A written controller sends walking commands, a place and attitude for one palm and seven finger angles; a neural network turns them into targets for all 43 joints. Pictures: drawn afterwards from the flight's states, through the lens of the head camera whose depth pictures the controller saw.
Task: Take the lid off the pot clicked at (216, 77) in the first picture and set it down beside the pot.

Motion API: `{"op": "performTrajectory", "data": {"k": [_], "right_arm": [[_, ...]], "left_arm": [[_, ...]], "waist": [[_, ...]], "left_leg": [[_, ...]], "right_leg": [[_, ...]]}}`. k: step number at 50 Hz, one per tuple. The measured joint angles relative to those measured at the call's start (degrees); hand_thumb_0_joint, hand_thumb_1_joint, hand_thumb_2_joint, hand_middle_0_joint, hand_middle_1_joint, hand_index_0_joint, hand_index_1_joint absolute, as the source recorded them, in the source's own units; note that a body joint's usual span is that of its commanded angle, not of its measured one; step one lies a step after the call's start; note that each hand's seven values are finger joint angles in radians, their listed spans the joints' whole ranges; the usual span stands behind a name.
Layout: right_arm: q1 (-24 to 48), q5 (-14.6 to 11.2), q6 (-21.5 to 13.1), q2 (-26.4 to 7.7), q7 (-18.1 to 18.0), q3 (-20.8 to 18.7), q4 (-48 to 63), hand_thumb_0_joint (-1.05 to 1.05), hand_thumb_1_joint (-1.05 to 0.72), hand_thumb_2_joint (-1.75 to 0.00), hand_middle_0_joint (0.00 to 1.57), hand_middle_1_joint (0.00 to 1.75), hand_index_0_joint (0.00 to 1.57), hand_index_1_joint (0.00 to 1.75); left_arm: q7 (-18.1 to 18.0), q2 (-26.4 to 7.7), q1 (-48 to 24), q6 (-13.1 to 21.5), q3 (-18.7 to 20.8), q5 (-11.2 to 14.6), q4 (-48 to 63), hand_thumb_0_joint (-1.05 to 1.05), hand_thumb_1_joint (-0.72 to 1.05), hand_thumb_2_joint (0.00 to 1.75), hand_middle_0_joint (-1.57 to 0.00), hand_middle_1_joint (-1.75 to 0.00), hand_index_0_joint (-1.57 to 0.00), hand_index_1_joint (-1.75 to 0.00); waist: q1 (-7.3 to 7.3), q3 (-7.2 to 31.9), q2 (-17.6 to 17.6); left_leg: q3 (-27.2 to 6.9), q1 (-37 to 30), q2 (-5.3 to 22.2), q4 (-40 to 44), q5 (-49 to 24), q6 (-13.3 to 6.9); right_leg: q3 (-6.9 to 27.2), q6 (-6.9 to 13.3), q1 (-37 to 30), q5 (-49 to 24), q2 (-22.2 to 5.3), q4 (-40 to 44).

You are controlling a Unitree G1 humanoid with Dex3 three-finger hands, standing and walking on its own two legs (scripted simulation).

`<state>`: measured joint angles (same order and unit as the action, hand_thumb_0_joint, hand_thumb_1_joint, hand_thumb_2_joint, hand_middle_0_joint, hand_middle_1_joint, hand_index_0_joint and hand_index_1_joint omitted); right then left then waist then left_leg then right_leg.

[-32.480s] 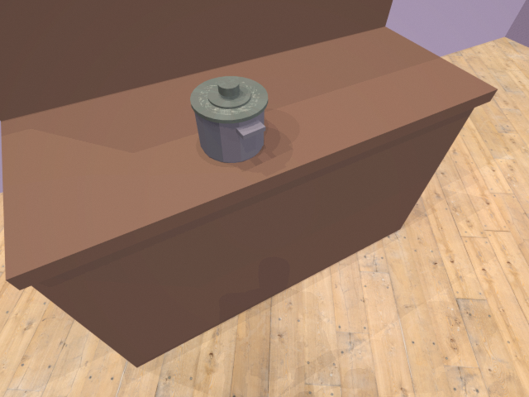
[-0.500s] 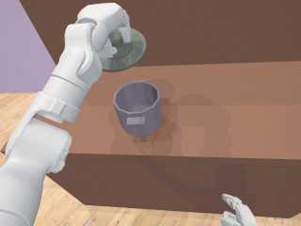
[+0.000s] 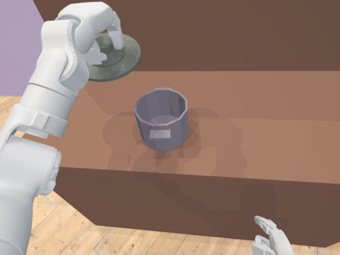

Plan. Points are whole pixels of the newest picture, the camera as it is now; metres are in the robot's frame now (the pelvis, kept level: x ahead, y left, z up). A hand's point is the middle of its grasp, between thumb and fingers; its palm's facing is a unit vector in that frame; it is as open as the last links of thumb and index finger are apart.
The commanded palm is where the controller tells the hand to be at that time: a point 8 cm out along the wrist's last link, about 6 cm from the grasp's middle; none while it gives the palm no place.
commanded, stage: move the lid sideways beside the pot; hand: left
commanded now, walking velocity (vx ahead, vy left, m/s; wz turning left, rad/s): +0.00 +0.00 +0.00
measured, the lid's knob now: (103, 45) +0.48 +0.16 +0.26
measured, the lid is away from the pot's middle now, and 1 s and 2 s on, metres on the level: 0.11 0.22 0.24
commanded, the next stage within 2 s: lower the lid onto the table in 1.24 s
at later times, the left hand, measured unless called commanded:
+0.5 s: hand (75, 49) +0.45 +0.20 +0.28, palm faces -0.11 +0.01 -0.99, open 6.8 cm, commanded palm +0.42 +0.21 +0.35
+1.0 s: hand (49, 52) +0.44 +0.25 +0.28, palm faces -0.13 +0.02 -0.99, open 6.8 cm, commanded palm +0.42 +0.25 +0.35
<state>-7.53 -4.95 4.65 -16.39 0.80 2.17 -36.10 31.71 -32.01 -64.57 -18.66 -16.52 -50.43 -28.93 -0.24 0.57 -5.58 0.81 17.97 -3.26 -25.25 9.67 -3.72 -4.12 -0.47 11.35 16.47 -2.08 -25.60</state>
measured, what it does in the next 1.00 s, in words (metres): stands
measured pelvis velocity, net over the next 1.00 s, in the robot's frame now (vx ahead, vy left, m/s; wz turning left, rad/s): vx -0.01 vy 0.01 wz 0.01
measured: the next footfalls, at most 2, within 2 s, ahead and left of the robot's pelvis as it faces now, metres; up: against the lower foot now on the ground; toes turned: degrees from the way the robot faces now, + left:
none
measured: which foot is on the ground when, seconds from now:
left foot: down 0.00-1.00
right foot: down 0.00-1.00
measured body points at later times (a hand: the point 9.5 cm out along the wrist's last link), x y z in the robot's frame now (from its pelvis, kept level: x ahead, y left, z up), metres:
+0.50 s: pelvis -0.01 +0.01 +0.00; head +0.02 -0.02 +0.45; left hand +0.45 +0.20 +0.33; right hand +0.14 -0.23 -0.12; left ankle +0.04 +0.08 -0.74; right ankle -0.04 -0.12 -0.74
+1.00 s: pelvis -0.01 +0.01 +0.00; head +0.03 -0.01 +0.45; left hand +0.44 +0.25 +0.33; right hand +0.14 -0.24 -0.12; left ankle +0.04 +0.08 -0.74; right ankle -0.04 -0.12 -0.74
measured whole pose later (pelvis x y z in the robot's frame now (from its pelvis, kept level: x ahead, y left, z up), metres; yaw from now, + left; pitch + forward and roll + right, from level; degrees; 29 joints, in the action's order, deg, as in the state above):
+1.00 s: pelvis -0.01 +0.01 +0.00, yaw +1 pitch +3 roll -1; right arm -10.7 -5.4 6.3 -17.1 -0.1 1.4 -35.5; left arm 34.2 -41.5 -65.2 -12.3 -11.0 -52.8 -34.6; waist -1.0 -0.8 -4.9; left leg 0.2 20.0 -3.6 -25.4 8.7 -4.6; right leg -4.7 -0.9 12.3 14.9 -2.2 -24.1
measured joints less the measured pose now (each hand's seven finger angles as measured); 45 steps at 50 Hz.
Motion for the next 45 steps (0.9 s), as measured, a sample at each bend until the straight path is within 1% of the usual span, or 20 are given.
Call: {"op": "performTrajectory", "data": {"k": [3, 6, 10, 13, 16, 22, 26, 29, 33, 39, 42, 45], "right_arm": [[-0.1, 0.0, 0.2, 0.1, 0.2, -0.1, 0.1, 0.01, -0.91, -0.9, 0.2, 0.3, 0.19, 0.29], [-0.2, -0.1, 0.5, 0.1, 0.3, -0.2, 0.1, 0.01, -0.91, -0.9, 0.2, 0.3, 0.19, 0.29], [-0.3, 0.0, 0.6, 0.2, 0.3, -0.2, 0.2, 0.01, -0.91, -0.9, 0.2, 0.3, 0.19, 0.29], [-0.3, 0.2, 0.3, 0.3, 0.2, -0.1, 0.3, 0.01, -0.91, -0.9, 0.2, 0.3, 0.19, 0.29], [-0.6, 0.2, 0.2, 0.3, 0.0, 0.1, 0.2, 0.01, -0.91, -0.9, 0.2, 0.3, 0.2, 0.29], [-1.9, 0.0, 0.5, 0.3, 0.0, -0.2, 0.2, 0.01, -0.91, -0.9, 0.2, 0.3, 0.2, 0.29], [-2.5, 0.0, 0.7, 0.0, -0.4, -0.2, 0.0, 0.01, -0.91, -0.9, 0.2, 0.3, 0.2, 0.29], [-3.0, 0.0, 0.4, -0.2, -0.6, -0.3, 0.0, 0.01, -0.91, -0.9, 0.2, 0.3, 0.2, 0.29], [-3.8, -0.1, 0.2, -0.3, -0.7, -0.7, 0.1, 0.01, -0.91, -0.9, 0.2, 0.3, 0.2, 0.29], [-3.8, -0.1, 0.9, -0.8, -0.6, -0.8, 0.1, 0.01, -0.91, -0.9, 0.2, 0.3, 0.2, 0.29], [-3.5, -0.4, 1.4, -0.7, -0.7, -0.8, 0.3, 0.01, -0.91, -0.9, 0.2, 0.3, 0.2, 0.29], [-3.5, -0.4, 1.6, -0.7, -0.7, -0.9, 0.6, 0.01, -0.91, -0.9, 0.2, 0.3, 0.19, 0.29]], "left_arm": [[0.4, -0.6, 0.1, 0.0, 0.4, 0.1, 0.4, 0.03, 0.24, 0.92, -0.72, -0.83, -0.79, -0.84], [0.7, -0.6, -0.2, -0.2, -0.1, -0.4, 0.5, 0.03, 0.24, 0.92, -0.71, -0.83, -0.79, -0.84], [0.8, -0.6, -0.4, 0.5, -0.4, -0.4, 0.8, 0.03, 0.24, 0.92, -0.71, -0.83, -0.79, -0.84], [0.7, -1.0, -0.1, 1.4, 0.5, -0.2, 1.2, 0.03, 0.24, 0.92, -0.71, -0.83, -0.79, -0.84], [0.5, -1.4, -1.1, 1.7, 1.3, -0.9, -1.5, 0.03, 0.24, 0.92, -0.71, -0.83, -0.79, -0.84], [0.3, -2.8, -1.8, 1.6, 1.8, -1.7, -4.2, 0.03, 0.24, 0.92, -0.71, -0.83, -0.79, -0.84], [0.7, -3.6, -1.6, 2.5, 2.3, -2.0, -5.2, 0.03, 0.24, 0.92, -0.71, -0.83, -0.79, -0.85], [1.0, -4.9, -1.5, 3.3, 3.0, -1.9, -5.8, 0.03, 0.24, 0.92, -0.71, -0.83, -0.79, -0.84], [1.2, -6.1, -1.6, 3.9, 3.2, -1.9, -5.3, 0.03, 0.24, 0.92, -0.71, -0.83, -0.79, -0.84], [1.5, -7.7, -0.6, 5.2, 5.8, -2.2, -5.8, 0.03, 0.24, 0.92, -0.71, -0.83, -0.79, -0.85], [1.8, -8.6, -1.1, 4.8, 5.4, -2.4, -7.3, 0.03, 0.24, 0.92, -0.71, -0.83, -0.79, -0.85], [2.2, -9.1, -0.5, 5.0, 5.3, -2.7, -6.3, 0.03, 0.24, 0.92, -0.71, -0.83, -0.79, -0.85]], "waist": [[0.0, -0.1, 0.0], [0.22, -0.2, 0.0], [0.24, -0.5, 0.0], [0.03, -0.6, -0.1], [-0.14, -0.5, 0.0], [-0.5, -0.3, 0.3], [-0.69, -0.4, 0.4], [-1.06, -0.7, 0.7], [-1.13, -0.9, 1.0], [-1.24, -0.6, 0.7], [-1.28, -0.8, 0.7], [-1.04, -1.1, 0.7]], "left_leg": [[0.0, 0.0, -0.1, 0.1, -0.1, -0.2], [0.0, 0.3, -0.3, 0.1, -0.2, -0.3], [-0.1, 0.7, -0.5, 0.1, -0.5, -0.6], [0.1, 0.8, -0.6, 0.3, -0.7, -0.7], [0.3, 1.0, -0.6, 0.3, -0.8, -0.8], [0.4, 1.3, -0.6, 0.4, -1.0, -0.9], [0.3, 1.3, -0.5, 0.3, -1.0, -0.9], [0.2, 1.3, -0.4, 0.3, -1.0, -0.9], [0.0, 1.3, -0.4, 0.3, -1.0, -0.9], [0.1, 1.5, -0.3, 0.1, -0.8, -0.9], [0.0, 1.6, -0.2, 0.0, -0.8, -0.9], [-0.2, 1.8, -0.2, -0.1, -0.8, -0.9]], "right_leg": [[0.0, -0.2, 0.0, -0.1, -0.1, 0.2], [0.0, -0.3, 0.2, -0.3, -0.3, 0.1], [-0.1, -0.4, 0.6, -0.5, -0.5, 0.1], [0.0, -0.5, 0.8, -0.7, -0.6, 0.2], [0.2, -0.6, 1.0, -0.8, -0.6, 0.2], [0.3, -0.7, 1.4, -1.0, -0.6, 0.3], [0.3, -0.7, 1.2, -1.1, -0.5, 0.4], [0.3, -0.7, 1.1, -1.2, -0.4, 0.6], [0.1, -0.5, 1.0, -1.3, -0.4, 0.9], [0.2, -0.6, 0.9, -1.5, -0.2, 1.3], [0.1, -0.7, 1.0, -1.5, -0.1, 1.2], [-0.1, -0.6, 1.0, -1.5, -0.1, 1.3]]}}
